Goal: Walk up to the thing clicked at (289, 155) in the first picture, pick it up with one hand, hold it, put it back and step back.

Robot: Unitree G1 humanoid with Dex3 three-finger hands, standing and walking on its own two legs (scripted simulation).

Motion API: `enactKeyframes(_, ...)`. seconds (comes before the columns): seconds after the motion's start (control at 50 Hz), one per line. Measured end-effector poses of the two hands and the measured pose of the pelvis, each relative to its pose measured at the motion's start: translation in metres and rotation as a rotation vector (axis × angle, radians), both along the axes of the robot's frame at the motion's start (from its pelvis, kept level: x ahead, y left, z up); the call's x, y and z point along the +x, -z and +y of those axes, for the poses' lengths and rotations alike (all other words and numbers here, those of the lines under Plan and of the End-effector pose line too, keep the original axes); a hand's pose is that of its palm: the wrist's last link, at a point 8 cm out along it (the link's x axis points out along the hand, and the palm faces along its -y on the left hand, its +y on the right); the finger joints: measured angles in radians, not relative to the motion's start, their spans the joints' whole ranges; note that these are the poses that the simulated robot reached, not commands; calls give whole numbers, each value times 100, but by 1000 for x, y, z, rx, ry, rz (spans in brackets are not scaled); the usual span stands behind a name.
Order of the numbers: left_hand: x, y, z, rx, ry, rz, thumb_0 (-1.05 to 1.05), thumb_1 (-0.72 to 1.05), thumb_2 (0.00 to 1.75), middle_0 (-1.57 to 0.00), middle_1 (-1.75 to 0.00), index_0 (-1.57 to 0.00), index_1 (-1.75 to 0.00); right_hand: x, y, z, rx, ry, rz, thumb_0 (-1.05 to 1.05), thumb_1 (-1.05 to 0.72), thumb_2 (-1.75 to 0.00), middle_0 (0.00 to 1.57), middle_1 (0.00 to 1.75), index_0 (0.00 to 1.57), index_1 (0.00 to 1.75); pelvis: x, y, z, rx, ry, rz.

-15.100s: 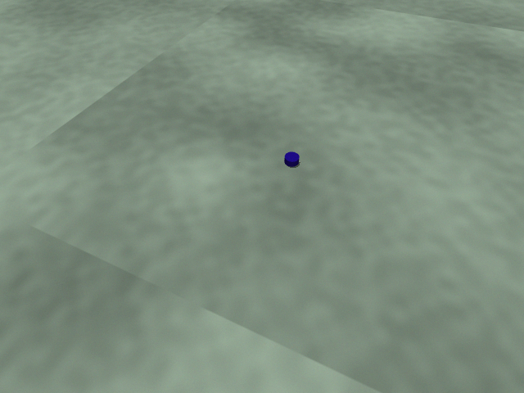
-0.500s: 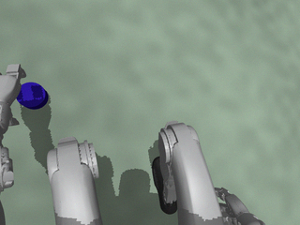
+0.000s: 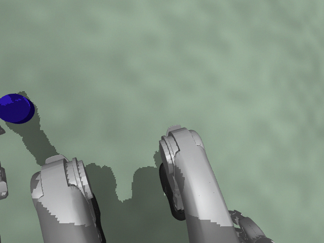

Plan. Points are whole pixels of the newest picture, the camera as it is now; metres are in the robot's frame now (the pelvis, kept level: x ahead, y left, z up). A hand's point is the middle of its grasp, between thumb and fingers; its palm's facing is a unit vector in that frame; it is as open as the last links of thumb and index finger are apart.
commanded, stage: approach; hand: left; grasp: from above
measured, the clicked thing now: (16, 109) +0.47 +0.31 -0.30
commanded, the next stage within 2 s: rest palm in 0.48 s
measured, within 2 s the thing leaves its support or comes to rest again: neither
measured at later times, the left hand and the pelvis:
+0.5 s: hand out of the picture +0.48 +0.30 -0.18, palm faces -0.37 -0.06 -0.93, open 13.8 cm; pelvis -0.01 +0.01 -0.01, yaw -1 degrees
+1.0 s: hand (4, 114) +0.44 +0.31 -0.25, palm faces -0.44 -0.16 -0.88, open 14.0 cm; pelvis +0.00 +0.01 -0.02, yaw -3 degrees
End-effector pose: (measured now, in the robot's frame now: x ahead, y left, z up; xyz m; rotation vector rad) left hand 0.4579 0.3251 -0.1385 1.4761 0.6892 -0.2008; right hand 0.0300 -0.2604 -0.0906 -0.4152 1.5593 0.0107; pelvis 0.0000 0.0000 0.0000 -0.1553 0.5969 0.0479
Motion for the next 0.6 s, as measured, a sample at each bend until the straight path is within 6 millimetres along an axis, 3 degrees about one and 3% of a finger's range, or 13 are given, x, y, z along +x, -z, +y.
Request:
enactKeyframes(0.08, -29, 7, 18, -42, 26, 39, 0, -53, 98, -8, -107, -9, -105, 14, 1, -3, -10, -58, 0, 0, -91, -90, 21, 30, 20, 30, -3, 0, 0, -6, -8, -18)
enactKeyframes(0.16, -40, 1, 17, -78, 142, -41, 0, -53, 97, -9, -107, -10, -105, 33, -2, -9, -48, -99, -24, 0, -91, -90, 21, 30, 20, 30, -5, 1, 2, -14, -14, -34)
enactKeyframes(0.24, -36, -12, 4, -97, 218, -146, 0, -52, 97, -9, -107, -11, -105, 56, -6, -13, -89, -125, -82, 0, -91, -90, 21, 30, 20, 30, -6, 2, 5, -17, -23, -40)
enactKeyframes(0.34, -16, -16, -13, -69, 235, -171, 0, -51, 99, -9, -106, -10, -105, 75, -14, -11, -120, -140, -192, 0, -91, -90, 20, 30, 20, 30, -9, 3, 9, -23, -19, -37)
enactKeyframes(0.44, 10, -17, -23, -36, 189, -194, 0, -50, 99, -9, -109, -11, -107, 61, -19, -7, -128, -138, -209, 0, -91, -90, 20, 30, 20, 30, -12, 6, 10, -30, -11, -30)
enactKeyframes(0.52, 26, -15, -21, -5, 128, -190, 0, -48, 97, -8, -110, -11, -108, 32, -18, -4, -118, -102, -166, 0, -91, -90, 20, 30, 20, 30, -12, 9, 11, -32, -4, -25)
enactKeyframes(0.6, 28, -9, -10, 25, 71, -140, 0, -48, 95, -8, -111, -11, -108, 2, -15, 1, -92, -51, -98, 0, -91, -90, 20, 30, 20, 30, -9, 11, 12, -33, 2, -21)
